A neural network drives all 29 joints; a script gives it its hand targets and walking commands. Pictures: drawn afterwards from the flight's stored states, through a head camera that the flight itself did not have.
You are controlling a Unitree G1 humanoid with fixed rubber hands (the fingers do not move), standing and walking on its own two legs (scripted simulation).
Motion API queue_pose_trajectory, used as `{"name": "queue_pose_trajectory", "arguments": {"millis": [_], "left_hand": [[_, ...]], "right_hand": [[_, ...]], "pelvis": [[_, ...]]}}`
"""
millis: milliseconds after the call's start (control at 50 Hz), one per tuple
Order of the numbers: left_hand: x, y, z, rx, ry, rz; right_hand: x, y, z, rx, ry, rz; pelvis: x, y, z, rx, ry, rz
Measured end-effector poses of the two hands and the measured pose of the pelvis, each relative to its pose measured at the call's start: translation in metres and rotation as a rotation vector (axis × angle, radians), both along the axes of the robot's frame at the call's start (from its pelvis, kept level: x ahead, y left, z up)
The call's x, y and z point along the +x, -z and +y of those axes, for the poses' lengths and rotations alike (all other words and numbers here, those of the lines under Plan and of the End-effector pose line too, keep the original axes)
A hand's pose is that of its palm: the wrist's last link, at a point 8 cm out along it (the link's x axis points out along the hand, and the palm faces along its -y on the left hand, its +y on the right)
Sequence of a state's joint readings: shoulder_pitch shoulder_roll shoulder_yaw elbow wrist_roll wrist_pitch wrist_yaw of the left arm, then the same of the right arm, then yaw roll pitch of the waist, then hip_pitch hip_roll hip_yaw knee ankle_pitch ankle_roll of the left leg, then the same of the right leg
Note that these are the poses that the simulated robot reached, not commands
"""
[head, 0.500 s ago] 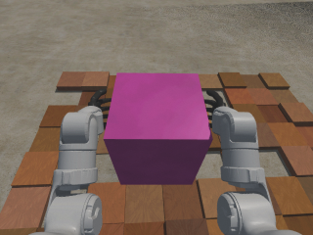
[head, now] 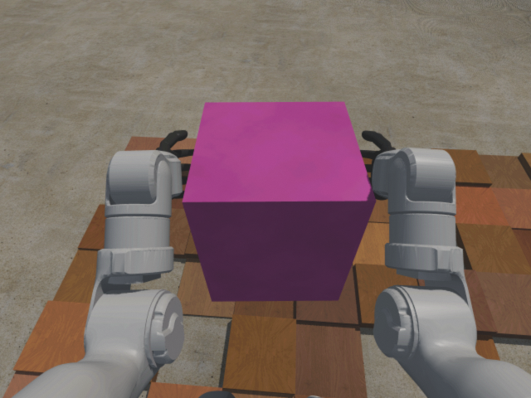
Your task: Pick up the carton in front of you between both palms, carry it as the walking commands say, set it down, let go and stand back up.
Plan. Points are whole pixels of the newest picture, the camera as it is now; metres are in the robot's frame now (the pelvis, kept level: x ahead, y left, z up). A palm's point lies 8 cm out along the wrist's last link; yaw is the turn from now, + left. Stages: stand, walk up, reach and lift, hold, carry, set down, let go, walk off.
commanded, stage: carry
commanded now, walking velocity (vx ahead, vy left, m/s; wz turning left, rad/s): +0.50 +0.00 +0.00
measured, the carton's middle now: (274, 206) +0.38 +0.00 +0.07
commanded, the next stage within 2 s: none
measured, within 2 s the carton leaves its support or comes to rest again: neither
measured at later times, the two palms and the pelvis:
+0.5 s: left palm (190, 74) +0.67 +0.18 +0.12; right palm (337, 81) +0.65 -0.11 +0.12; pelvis +0.31 +0.05 +0.03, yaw -1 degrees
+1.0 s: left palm (215, 18) +0.95 +0.17 +0.12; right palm (328, 18) +0.97 -0.13 +0.11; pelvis +0.61 +0.01 +0.02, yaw +1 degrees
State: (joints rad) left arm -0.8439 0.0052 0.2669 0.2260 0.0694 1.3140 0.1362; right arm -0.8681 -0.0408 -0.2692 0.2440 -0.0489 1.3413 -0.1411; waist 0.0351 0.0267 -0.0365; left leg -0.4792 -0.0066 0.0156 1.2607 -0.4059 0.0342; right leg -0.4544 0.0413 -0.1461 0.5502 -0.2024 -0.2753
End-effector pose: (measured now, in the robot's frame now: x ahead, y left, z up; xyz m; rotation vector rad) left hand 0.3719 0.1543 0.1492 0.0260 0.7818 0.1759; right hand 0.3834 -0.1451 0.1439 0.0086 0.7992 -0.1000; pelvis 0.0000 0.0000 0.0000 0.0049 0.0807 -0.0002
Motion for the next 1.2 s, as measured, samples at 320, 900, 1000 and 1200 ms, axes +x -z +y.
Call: {"name": "queue_pose_trajectory", "arguments": {"millis": [320,900,1000,1200], "left_hand": [[0.201,0.033,0.033,-0.059,0.009,-0.070],[0.535,0.031,-0.001,0.021,0.024,0.017],[0.582,0.033,0.014,0.005,-0.012,0.018],[0.710,0.014,0.055,-0.050,-0.004,-0.086]], "right_hand": [[0.194,0.028,0.035,-0.014,0.022,-0.068],[0.537,0.035,0.000,-0.013,-0.029,0.014],[0.591,0.036,0.016,-0.012,-0.049,0.016],[0.710,0.006,0.056,-0.048,-0.019,-0.086]], "pelvis": [[0.210,0.001,0.035,0.021,0.015,0.015],[0.561,-0.006,0.005,0.010,-0.020,-0.001],[0.608,-0.017,0.009,0.005,-0.015,0.022],[0.730,-0.018,0.044,0.039,-0.004,0.031]]}}
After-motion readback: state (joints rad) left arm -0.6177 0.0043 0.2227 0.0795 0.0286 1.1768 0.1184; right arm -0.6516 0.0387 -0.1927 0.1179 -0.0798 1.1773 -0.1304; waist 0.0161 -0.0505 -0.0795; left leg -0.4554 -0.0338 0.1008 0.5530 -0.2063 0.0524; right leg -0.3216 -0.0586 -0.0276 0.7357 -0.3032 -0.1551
